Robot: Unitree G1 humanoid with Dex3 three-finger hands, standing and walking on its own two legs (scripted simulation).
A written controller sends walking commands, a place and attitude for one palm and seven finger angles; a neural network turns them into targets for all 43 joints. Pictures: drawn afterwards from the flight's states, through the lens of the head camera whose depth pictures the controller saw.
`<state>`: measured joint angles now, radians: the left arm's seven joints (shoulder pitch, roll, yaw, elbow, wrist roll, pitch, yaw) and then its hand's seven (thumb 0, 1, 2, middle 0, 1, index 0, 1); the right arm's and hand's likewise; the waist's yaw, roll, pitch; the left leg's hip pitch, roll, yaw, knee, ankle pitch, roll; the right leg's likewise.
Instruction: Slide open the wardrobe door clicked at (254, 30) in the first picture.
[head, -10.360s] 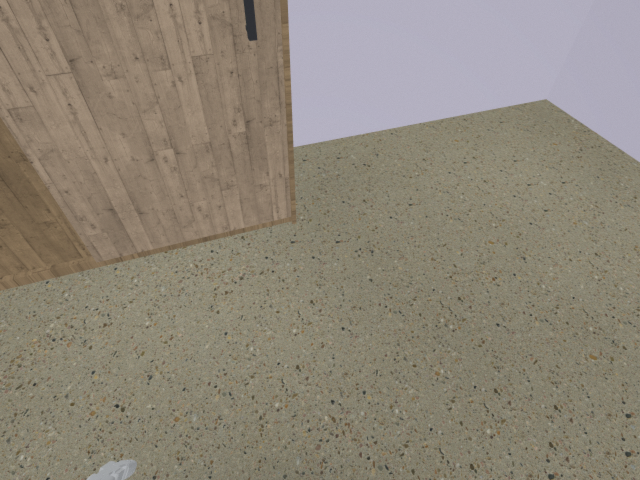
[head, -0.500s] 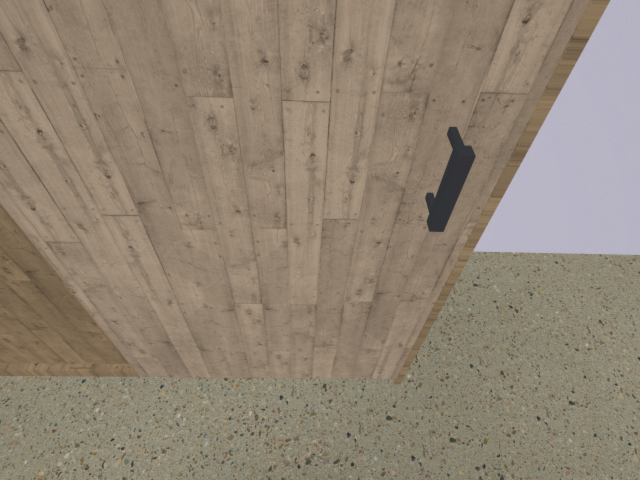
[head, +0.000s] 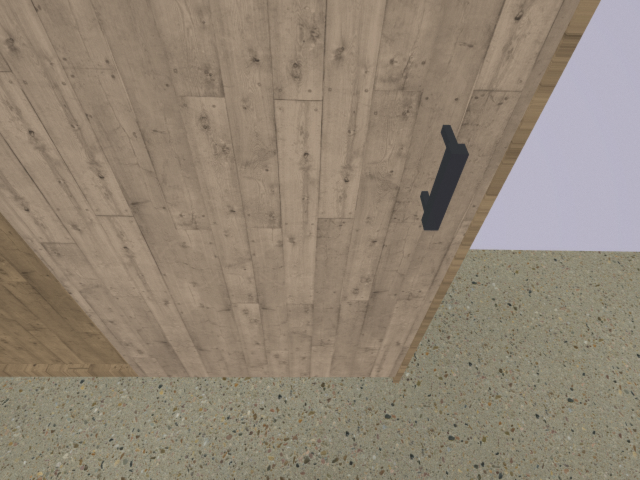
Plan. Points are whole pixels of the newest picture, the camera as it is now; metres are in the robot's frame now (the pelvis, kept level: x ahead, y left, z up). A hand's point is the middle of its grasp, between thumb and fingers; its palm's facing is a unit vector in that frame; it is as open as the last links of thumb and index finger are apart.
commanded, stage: look again from close up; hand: right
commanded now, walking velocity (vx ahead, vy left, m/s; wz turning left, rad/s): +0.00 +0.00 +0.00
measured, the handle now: (438, 179) +0.49 -0.14 +0.12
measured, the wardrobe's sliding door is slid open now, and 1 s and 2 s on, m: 0.00 0.00 0.00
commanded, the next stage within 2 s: raise the hand with hooked fingers in 0.10 s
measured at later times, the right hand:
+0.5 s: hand (473, 419) +0.20 -0.16 +0.01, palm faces -0.03 +1.00 +0.01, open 7.9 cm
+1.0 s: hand (539, 420) +0.20 -0.23 +0.02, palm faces -0.03 +1.00 -0.06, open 10.9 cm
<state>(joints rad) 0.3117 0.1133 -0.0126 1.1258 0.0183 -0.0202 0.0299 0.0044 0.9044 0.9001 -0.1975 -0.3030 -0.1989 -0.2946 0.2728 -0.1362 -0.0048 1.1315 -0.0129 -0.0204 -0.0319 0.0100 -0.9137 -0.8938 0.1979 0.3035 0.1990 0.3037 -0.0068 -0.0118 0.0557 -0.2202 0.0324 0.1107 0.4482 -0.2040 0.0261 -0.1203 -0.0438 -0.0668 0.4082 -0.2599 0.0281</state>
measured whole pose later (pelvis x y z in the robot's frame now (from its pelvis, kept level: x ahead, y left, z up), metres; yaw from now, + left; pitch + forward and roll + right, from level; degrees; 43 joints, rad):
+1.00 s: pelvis -0.01 -0.04 -0.05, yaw -1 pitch +8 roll +2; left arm 0.27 0.17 -0.07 0.56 -0.04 -0.23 0.05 0.02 0.89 0.90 -0.21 -0.30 -0.21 -0.30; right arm 0.39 -0.27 -0.20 -0.09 0.29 -0.22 0.31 0.01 -0.16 -0.58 0.25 0.78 0.25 0.78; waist 0.01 -0.04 -0.08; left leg -0.61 0.07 0.11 0.85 -0.37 -0.02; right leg -0.57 -0.04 -0.04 0.92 -0.49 -0.02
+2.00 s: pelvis +0.00 -0.02 -0.01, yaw -1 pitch +0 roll +1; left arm 0.27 0.29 -0.06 0.60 -0.07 -0.25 0.10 0.02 0.90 0.90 -0.20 -0.30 -0.20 -0.30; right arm -0.08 -0.48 -0.48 0.26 0.35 0.02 0.53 -0.01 0.50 -0.30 0.30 1.20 0.30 1.20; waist -0.02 -0.05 -0.02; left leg -0.29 0.05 0.11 0.55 -0.25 0.00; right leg -0.24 -0.03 -0.05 0.58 -0.34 0.00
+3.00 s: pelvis +0.01 -0.02 -0.01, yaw -1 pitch +1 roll +1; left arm 0.27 0.28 -0.06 0.62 -0.07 -0.22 0.12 0.02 0.90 0.90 -0.20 -0.30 -0.20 -0.30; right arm -0.22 -0.40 -0.37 0.33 0.29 0.02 0.42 -0.01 0.50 -0.29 0.30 1.20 0.30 1.20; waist -0.01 -0.04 -0.02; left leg -0.30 0.05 0.10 0.54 -0.25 -0.01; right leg -0.24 -0.02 -0.05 0.56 -0.34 -0.01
